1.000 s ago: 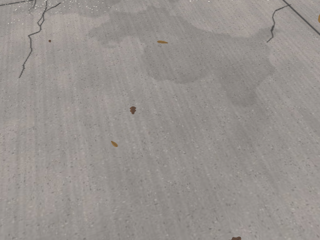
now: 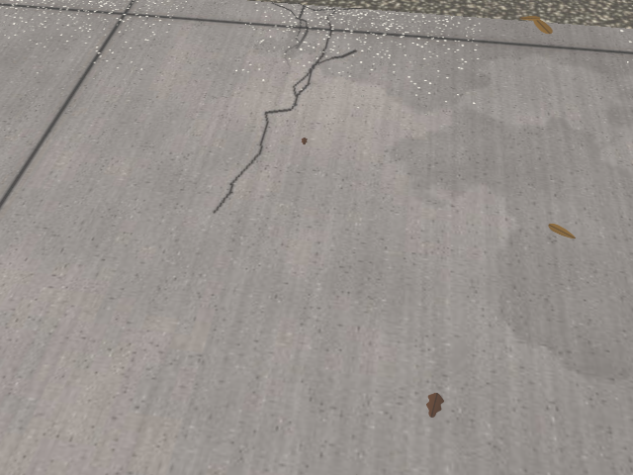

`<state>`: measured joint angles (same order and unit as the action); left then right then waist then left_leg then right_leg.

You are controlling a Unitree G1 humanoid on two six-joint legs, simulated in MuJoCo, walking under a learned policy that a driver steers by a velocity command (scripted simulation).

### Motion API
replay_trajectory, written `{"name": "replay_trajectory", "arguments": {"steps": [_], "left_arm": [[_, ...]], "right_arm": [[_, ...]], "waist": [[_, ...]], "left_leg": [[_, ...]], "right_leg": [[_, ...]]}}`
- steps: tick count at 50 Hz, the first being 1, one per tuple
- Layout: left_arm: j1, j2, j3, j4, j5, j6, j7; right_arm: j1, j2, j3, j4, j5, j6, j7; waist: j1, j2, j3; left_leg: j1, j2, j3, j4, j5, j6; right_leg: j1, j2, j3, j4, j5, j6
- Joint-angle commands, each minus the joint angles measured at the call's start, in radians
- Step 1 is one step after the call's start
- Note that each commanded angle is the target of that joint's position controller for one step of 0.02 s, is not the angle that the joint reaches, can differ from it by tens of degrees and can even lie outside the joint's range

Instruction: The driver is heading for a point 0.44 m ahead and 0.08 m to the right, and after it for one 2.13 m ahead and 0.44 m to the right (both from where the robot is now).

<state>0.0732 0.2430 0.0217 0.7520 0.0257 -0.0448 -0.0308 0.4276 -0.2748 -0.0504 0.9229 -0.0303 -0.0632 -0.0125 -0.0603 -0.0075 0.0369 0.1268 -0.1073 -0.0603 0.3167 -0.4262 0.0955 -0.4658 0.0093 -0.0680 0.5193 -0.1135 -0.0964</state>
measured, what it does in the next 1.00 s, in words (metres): walks ahead, turning right: left foot, then right foot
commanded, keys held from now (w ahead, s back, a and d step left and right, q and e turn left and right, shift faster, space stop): w+e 0.38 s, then e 0.14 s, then no key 0.48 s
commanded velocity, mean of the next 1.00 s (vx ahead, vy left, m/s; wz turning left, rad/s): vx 0.30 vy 0.00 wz -0.34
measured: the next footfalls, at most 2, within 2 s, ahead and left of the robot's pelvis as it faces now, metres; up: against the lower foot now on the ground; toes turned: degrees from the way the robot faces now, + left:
left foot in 0.52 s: +0.48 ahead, +0.03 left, +0.00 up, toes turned -21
right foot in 0.92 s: +0.36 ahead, -0.15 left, +0.00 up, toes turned -20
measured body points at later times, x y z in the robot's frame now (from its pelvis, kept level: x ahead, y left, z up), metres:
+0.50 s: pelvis +0.27 -0.02 +0.01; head +0.31 -0.03 +0.46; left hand +0.30 +0.26 -0.12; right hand +0.45 -0.29 -0.07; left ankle +0.44 +0.05 -0.71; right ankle +0.13 -0.08 -0.72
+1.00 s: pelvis +0.35 -0.03 +0.02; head +0.35 -0.05 +0.47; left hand +0.55 +0.15 -0.11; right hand +0.31 -0.29 -0.13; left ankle +0.44 +0.05 -0.72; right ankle +0.32 -0.13 -0.72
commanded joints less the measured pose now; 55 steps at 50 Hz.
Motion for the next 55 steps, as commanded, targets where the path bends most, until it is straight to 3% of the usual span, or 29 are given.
{"name": "replay_trajectory", "arguments": {"steps": [1, 2, 3, 4, 6, 8, 11, 18, 21, 23, 25, 26, 27, 28, 29, 30, 31, 33, 36, 40, 43, 45, 46, 47, 48, 49, 50, 53, 55], "left_arm": [[0.418, 0.235, 0.078, 0.055, 0.025, -0.019, 0.028], [0.407, 0.286, 0.094, 0.069, 0.013, -0.010, 0.020], [0.320, 0.219, 0.082, 0.062, -0.024, -0.004, 0.007], [0.245, 0.180, 0.074, 0.045, -0.027, 0.000, 0.005], [0.215, 0.138, 0.061, 0.052, -0.020, -0.004, 0.010], [0.232, 0.136, 0.060, 0.069, -0.027, -0.015, 0.014], [0.272, 0.168, 0.071, 0.082, -0.030, -0.020, 0.019], [0.397, 0.174, 0.081, 0.105, -0.026, -0.011, 0.026], [0.420, 0.178, 0.083, 0.106, -0.015, -0.001, 0.036], [0.389, 0.185, 0.087, 0.093, -0.010, 0.006, 0.046], [0.323, 0.200, 0.091, 0.071, -0.022, 0.000, 0.045], [0.305, 0.173, 0.084, 0.045, -0.039, -0.010, 0.038], [0.396, 0.071, 0.062, 0.019, -0.048, -0.012, 0.044], [0.518, 0.134, 0.073, 0.026, -0.048, 0.007, 0.059], [0.490, 0.167, 0.079, 0.072, -0.017, 0.028, 0.062], [0.403, 0.158, 0.078, 0.065, -0.005, 0.036, 0.051], [0.363, 0.130, 0.074, 0.056, -0.007, 0.044, 0.042], [0.353, 0.103, 0.066, 0.058, 0.000, 0.068, 0.027], [0.342, 0.092, 0.059, 0.059, -0.007, 0.080, 0.024], [0.255, 0.066, 0.033, 0.051, -0.004, 0.097, 0.023], [0.207, 0.076, 0.022, 0.052, -0.005, 0.101, 0.027], [0.216, 0.071, 0.014, 0.065, 0.003, 0.089, 0.034], [0.203, 0.093, 0.012, 0.061, 0.011, 0.077, 0.040], [0.201, 0.151, 0.015, 0.049, 0.027, 0.063, 0.051], [0.126, 0.171, 0.016, 0.052, -0.001, 0.060, 0.052], [0.061, 0.118, 0.004, 0.046, -0.005, 0.053, 0.048], [0.048, 0.090, -0.006, 0.059, -0.009, 0.047, 0.048], [0.107, 0.093, -0.005, 0.107, -0.021, 0.038, 0.057], [0.142, 0.084, -0.004, 0.135, -0.022, 0.037, 0.055]], "right_arm": [[0.001, -0.103, -0.010, -0.080, 0.015, -0.017, -0.005], [0.069, -0.066, -0.006, -0.086, 0.019, -0.020, 0.006], [-0.020, -0.120, -0.012, -0.095, -0.012, -0.021, 0.005], [-0.092, -0.123, -0.011, -0.116, -0.005, -0.031, 0.013], [-0.137, -0.106, -0.005, -0.135, -0.011, -0.026, 0.020], [-0.116, -0.083, 0.004, -0.140, -0.020, 0.002, 0.025], [-0.184, -0.067, 0.011, -0.169, -0.021, 0.020, 0.029], [-0.450, -0.054, 0.026, -0.260, -0.005, 0.016, 0.036], [-0.500, -0.057, 0.030, -0.286, 0.002, 0.005, 0.031], [-0.436, -0.077, 0.026, -0.274, 0.004, -0.008, 0.021], [-0.269, -0.119, 0.011, -0.227, 0.001, -0.026, 0.003], [-0.141, -0.170, -0.001, -0.210, -0.012, -0.042, -0.009], [-0.062, -0.241, -0.011, -0.211, -0.021, -0.036, -0.017], [-0.076, -0.254, -0.030, -0.217, 0.006, -0.008, -0.011], [-0.150, -0.152, -0.011, -0.239, 0.018, 0.004, -0.007], [-0.209, -0.074, 0.013, -0.245, 0.020, 0.005, -0.006], [-0.235, -0.049, 0.024, -0.238, 0.013, 0.006, -0.006], [-0.230, -0.071, 0.018, -0.209, 0.014, 0.002, -0.006], [-0.228, -0.081, 0.015, -0.187, 0.009, -0.008, 0.000], [-0.236, -0.086, 0.016, -0.163, 0.004, 0.008, 0.004], [-0.207, -0.111, 0.007, -0.141, 0.005, 0.035, 0.009], [-0.211, -0.108, 0.010, -0.133, 0.015, 0.052, 0.006], [-0.184, -0.087, 0.015, -0.127, 0.011, 0.055, 0.006], [-0.145, -0.031, 0.027, -0.140, 0.010, 0.054, 0.011], [-0.110, -0.006, 0.035, -0.120, 0.026, 0.068, 0.002], [-0.112, -0.038, 0.027, -0.095, 0.024, 0.077, -0.002], [-0.134, -0.036, 0.026, -0.088, 0.021, 0.076, 0.000], [-0.113, -0.056, 0.022, -0.045, 0.010, 0.059, 0.006], [-0.105, -0.053, 0.021, -0.012, 0.018, 0.053, 0.006]], "waist": [[0.200, -0.076, -0.259], [0.132, -0.260, -0.305], [0.115, -0.096, -0.191], [0.098, -0.041, -0.082], [0.061, -0.002, -0.008], [0.033, -0.034, -0.030], [0.041, -0.037, -0.012], [0.137, -0.053, 0.003], [0.149, -0.058, 0.005], [0.114, -0.075, -0.023], [0.028, -0.067, -0.088], [-0.024, -0.014, -0.187], [0.011, 0.190, -0.327], [0.044, 0.298, -0.462], [0.068, 0.115, -0.333], [0.064, 0.065, -0.213], [0.074, 0.074, -0.151], [0.088, 0.143, -0.112], [0.110, 0.125, -0.151], [0.096, 0.169, -0.138], [0.072, 0.174, -0.117], [0.096, 0.124, -0.081], [0.092, 0.060, -0.061], [0.058, -0.110, -0.081], [0.025, -0.208, -0.030], [0.010, -0.147, 0.018], [0.006, -0.130, 0.027], [0.022, -0.115, 0.002], [0.039, -0.040, 0.023]], "left_leg": [[-0.355, 0.171, 0.080, 0.697, 0.761, -0.006], [-0.669, -0.015, 0.085, 0.976, -0.069, -0.042], [-0.762, 0.061, -0.027, 1.012, -0.015, -0.026], [-0.773, 0.107, -0.020, 0.972, 0.080, -0.029], [-0.722, 0.157, -0.007, 0.870, 0.130, -0.049], [-0.663, 0.171, 0.006, 0.801, 0.131, -0.084], [-0.701, 0.180, 0.039, 0.698, 0.175, -0.128], [-0.758, 0.155, 0.052, 0.387, 0.406, -0.155], [-0.723, 0.111, 0.055, 0.304, 0.388, -0.139], [-0.596, 0.079, 0.036, 0.229, 0.353, -0.114], [-0.356, 0.067, 0.033, 0.101, 0.424, -0.076], [-0.121, 0.207, -0.066, 0.097, 0.555, -0.035], [0.120, 0.518, -0.291, 0.208, 1.054, 0.027], [0.149, 0.622, -0.557, 0.178, 1.082, 0.174], [0.006, 0.551, -0.471, 0.133, 0.952, 0.164], [-0.111, 0.474, -0.327, 0.102, 0.910, 0.133], [-0.187, 0.420, -0.230, 0.067, 0.927, 0.108], [-0.290, 0.357, -0.118, 0.027, 0.964, 0.099], [-0.322, 0.352, -0.064, 0.017, 0.991, 0.121], [-0.398, 0.323, -0.020, -0.016, 0.724, 0.108], [-0.425, 0.320, -0.056, -0.017, 0.447, 0.104], [-0.506, 0.302, -0.065, 0.016, 0.279, 0.057], [-0.552, 0.284, -0.065, 0.037, 0.212, 0.004], [-0.577, 0.205, 0.014, 0.182, 0.100, -0.052], [-0.429, 0.120, 0.075, 0.163, 0.021, -0.075], [-0.316, 0.139, 0.050, 0.160, 0.099, -0.077], [-0.291, 0.133, 0.050, 0.099, 0.190, -0.079], [-0.262, 0.178, 0.018, 0.043, 0.303, -0.090], [-0.312, 0.184, 0.007, 0.027, 0.277, -0.087]], "right_leg": [[0.624, -0.198, 0.334, -0.065, -0.115, -0.152], [0.772, -0.382, 0.802, -0.192, -0.072, -0.284], [0.681, -0.334, 0.778, -0.234, -0.169, -0.252], [0.542, -0.305, 0.627, -0.252, -0.138, -0.231], [0.389, -0.217, 0.482, -0.286, 0.055, -0.186], [0.332, -0.170, 0.409, -0.305, 0.158, -0.174], [0.284, -0.137, 0.369, -0.340, 0.151, -0.182], [0.375, -0.098, 0.379, -0.299, 0.228, -0.123], [0.424, -0.101, 0.391, -0.200, 0.444, -0.101], [0.419, -0.089, 0.407, -0.108, 0.556, -0.053], [0.372, -0.032, 0.405, 0.066, 0.607, 0.002], [0.257, 0.016, 0.379, 0.265, 0.418, 0.031], [0.083, 0.116, 0.243, 0.523, -0.391, 0.048], [-0.014, 0.151, 0.175, 0.711, -0.580, 0.048], [-0.040, 0.087, 0.196, 0.769, -0.479, 0.057], [-0.045, 0.072, 0.181, 0.739, -0.415, 0.072], [-0.036, 0.051, 0.177, 0.699, -0.381, 0.090], [0.029, 0.047, 0.159, 0.647, -0.328, 0.110], [0.080, 0.059, 0.157, 0.562, -0.298, 0.113], [0.184, 0.026, 0.104, 0.302, -0.249, 0.103], [0.255, 0.028, 0.064, 0.144, -0.232, 0.093], [0.373, 0.025, 0.061, -0.065, -0.132, 0.067], [0.415, -0.035, 0.149, -0.169, -0.089, 0.050], [0.438, -0.241, 0.387, -0.277, -0.062, 0.016], [0.159, -0.320, 0.439, -0.317, -0.104, -0.071], [0.073, -0.252, 0.383, -0.318, -0.199, -0.057], [0.074, -0.186, 0.329, -0.307, -0.255, -0.012], [0.153, -0.112, 0.265, -0.287, -0.227, 0.038], [0.202, -0.102, 0.251, -0.270, -0.188, 0.036]]}}
Velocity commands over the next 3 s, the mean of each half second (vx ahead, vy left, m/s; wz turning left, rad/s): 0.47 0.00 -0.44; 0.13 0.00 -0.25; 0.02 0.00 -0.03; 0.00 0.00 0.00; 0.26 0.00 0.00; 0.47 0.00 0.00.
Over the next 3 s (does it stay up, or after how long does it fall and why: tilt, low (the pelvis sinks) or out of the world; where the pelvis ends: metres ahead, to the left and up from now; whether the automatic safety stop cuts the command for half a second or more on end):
stays up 0.75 -0.18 0.02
